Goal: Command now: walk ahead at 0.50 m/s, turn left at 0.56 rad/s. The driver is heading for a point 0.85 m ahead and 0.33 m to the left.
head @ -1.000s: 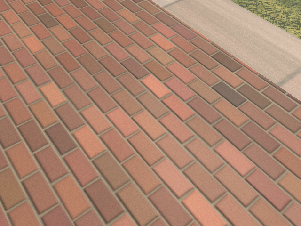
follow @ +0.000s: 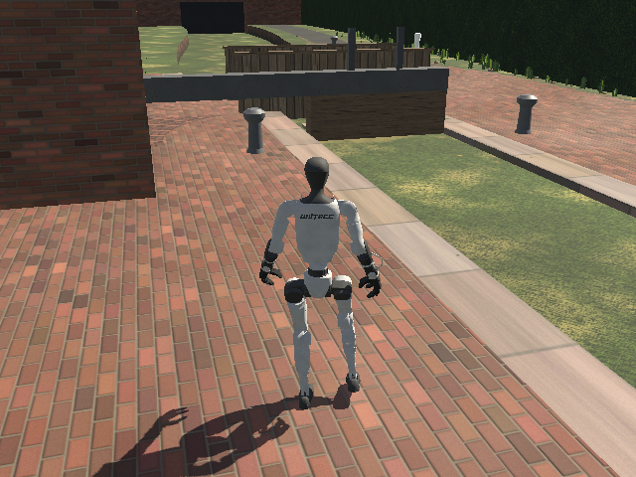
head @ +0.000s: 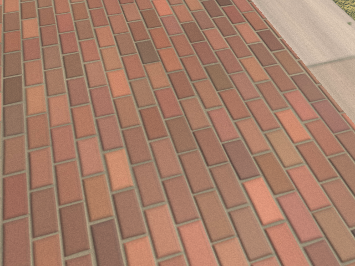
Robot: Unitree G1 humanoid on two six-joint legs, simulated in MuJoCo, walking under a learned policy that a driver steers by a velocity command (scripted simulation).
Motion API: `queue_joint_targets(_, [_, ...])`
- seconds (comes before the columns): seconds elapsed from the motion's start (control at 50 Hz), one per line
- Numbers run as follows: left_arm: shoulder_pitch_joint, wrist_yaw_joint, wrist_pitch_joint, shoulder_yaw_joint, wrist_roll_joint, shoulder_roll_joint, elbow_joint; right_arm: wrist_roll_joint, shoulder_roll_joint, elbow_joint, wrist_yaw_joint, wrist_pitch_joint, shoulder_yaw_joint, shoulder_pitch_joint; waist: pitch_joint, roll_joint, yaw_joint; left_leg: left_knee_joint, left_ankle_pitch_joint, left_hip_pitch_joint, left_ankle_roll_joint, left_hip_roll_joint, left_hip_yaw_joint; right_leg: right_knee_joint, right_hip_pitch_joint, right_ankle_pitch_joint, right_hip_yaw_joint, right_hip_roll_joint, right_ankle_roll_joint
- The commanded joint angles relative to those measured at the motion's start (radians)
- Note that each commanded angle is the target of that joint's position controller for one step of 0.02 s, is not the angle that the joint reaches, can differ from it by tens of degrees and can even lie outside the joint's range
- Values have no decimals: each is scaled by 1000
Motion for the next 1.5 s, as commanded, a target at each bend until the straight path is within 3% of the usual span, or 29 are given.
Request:
queue_joint_targets(0.02, [-26,3,2,10,7,52,-61,8,-175,-74,-21,-14,-49,-36,-47,58,16,-141,252,-53,170,216,-188,-203,51,194,-33,27,32])
queue_joint_targets(0.14, [-161,-17,-16,19,-20,83,-100,20,-169,-38,-31,6,-49,54,-52,110,-36,-52,41,9,106,229,-287,-472,157,337,3,92,14])
queue_joint_targets(0.22, [-5,-14,-34,53,-17,137,-65,11,-128,-49,-31,11,-39,31,-104,142,63,135,64,34,47,205,-340,-554,388,227,-3,76,-67])
queue_joint_targets(0.24, [126,-5,-38,69,0,185,-55,1,-67,-64,-26,7,-16,34,-223,55,120,381,-19,-59,10,146,-265,-545,614,168,129,-70,-129])
queue_joint_targets(0.26, [226,-4,-25,89,15,272,-25,22,-4,-93,-26,-3,5,166,-349,-240,78,714,-403,-394,-62,2,-116,-617,938,-19,563,-302,-296])
queue_joint_targets(0.28, [235,-12,-18,81,-13,209,-16,37,-97,-80,-30,-5,-8,177,-321,-249,90,880,-427,-556,-79,81,-115,-682,935,-284,749,-348,-319])
queue_joint_targets(0.3, [189,-8,-13,60,-16,134,-32,31,-165,-80,-31,1,-27,78,-192,-138,120,930,-332,-590,-87,120,-115,-702,826,-297,598,-295,-270])
queue_joint_targets(0.32, [140,-6,-6,50,-8,109,-36,18,-168,-92,-33,7,-31,14,-118,-77,111,921,-258,-566,-92,151,-80,-707,713,-165,447,-248,-234])
queue_joint_targets(0.36, [90,-3,-1,34,2,70,-24,11,-138,-109,-23,12,-34,-25,-41,-84,74,845,-174,-502,-95,202,-73,-750,561,39,261,-175,-210])
queue_joint_targets(0.44, [94,-2,-13,45,-8,92,10,16,-72,-131,-13,30,-21,-45,-16,-83,57,735,-112,-486,-108,229,-36,-825,503,192,92,-165,-235])
queue_joint_targets(0.66, [162,3,22,70,-35,182,92,18,-50,-209,41,16,-6,-289,44,-42,115,281,113,-424,-57,198,88,-801,653,447,-199,-183,-182])
queue_joint_targets(0.7, [157,8,34,80,-45,213,94,11,-82,-215,44,21,-23,-258,5,-69,75,258,13,-328,-17,143,139,-687,694,762,-240,-186,-163])
queue_joint_targets(0.74, [138,16,47,82,-54,224,89,10,-152,-164,35,30,-65,-41,-121,-62,-60,189,21,-19,45,60,180,-377,636,969,-293,-152,-127])
queue_joint_targets(0.76, [149,21,44,67,-35,189,77,15,-218,-116,16,40,-99,140,-211,5,-141,171,42,293,91,103,65,-98,412,745,-293,-117,-86])
queue_joint_targets(0.78, [248,4,23,15,14,36,14,26,-342,-120,6,33,-112,113,-291,302,-12,117,-80,636,274,384,-493,275,-60,-232,-241,71,-24])
queue_joint_targets(0.8, [158,-9,-14,19,-17,103,3,20,-266,-153,11,16,-88,151,-445,201,-86,-50,-275,680,331,461,-778,405,-172,-313,-2,110,-31])
queue_joint_targets(0.82, [49,-16,-33,35,-57,161,-29,9,-209,-136,16,0,-68,118,-290,138,-101,-81,-218,579,269,430,-634,391,-250,-207,10,61,-51])
queue_joint_targets(0.86, [36,-5,-43,30,-23,143,-23,8,-159,-141,13,-9,-50,-6,-135,37,-13,-89,-5,292,208,350,-423,214,-149,-70,5,-7,-51])
queue_joint_targets(0.92, [78,-6,-13,36,-1,133,-12,-6,-141,-153,2,-15,-40,-71,-97,64,54,-137,197,93,207,302,-318,97,-14,-10,-2,-24,-16])
queue_joint_targets(1.06, [-152,-16,-3,5,-4,54,-68,11,-182,-88,-31,-7,-51,25,-27,83,-23,-134,112,-52,129,206,-195,-363,89,367,-30,64,27])
queue_joint_targets(1.16, [-186,-36,-19,19,-16,95,-83,14,-156,-36,-34,-1,-44,91,-26,115,-37,-40,50,81,103,275,-290,-480,125,347,-2,68,-17])
queue_joint_targets(1.22, [-63,-31,-27,41,-10,124,-54,8,-140,-26,-30,8,-39,81,-59,142,31,92,237,124,67,253,-295,-542,289,240,-52,92,-82])
queue_joint_targets(1.24, [56,-26,-32,54,3,159,-38,-1,-100,-34,-27,7,-22,80,-170,107,87,281,250,74,35,202,-246,-515,491,259,14,12,-136])
queue_joint_targets(1.26, [194,-22,-30,78,18,247,-17,9,-51,-45,-28,-1,-3,183,-337,-99,92,623,26,-214,-43,79,-133,-516,861,183,345,-191,-281])
queue_joint_targets(1.28, [272,-35,-17,81,-13,225,31,23,-61,-38,-31,-10,2,232,-376,-296,97,853,-410,-443,-81,27,-102,-667,968,-98,699,-304,-364])
queue_joint_targets(1.3, [220,-36,-14,57,-28,150,18,30,-145,-39,-32,-12,-18,138,-222,-162,114,935,-380,-534,-83,70,-146,-704,859,-153,652,-285,-328])
queue_joint_targets(1.34, [92,-31,-2,33,-4,93,-2,4,-148,-69,-35,-8,-21,-12,-57,-29,81,895,-276,-486,-97,131,-80,-697,596,270,363,-210,-286])
queue_joint_targets(1.42, [43,-30,-9,16,1,63,30,-9,-61,-51,-36,10,-7,26,-86,-84,10,638,-211,-304,-132,173,-17,-702,452,815,104,-116,-268])
queue_joint_targets(1.5, [42,-12,15,30,-12,121,66,-12,-31,-53,-33,17,10,-38,-145,-93,27,366,10,-164,-143,159,23,-711,432,855,-2,-87,-255])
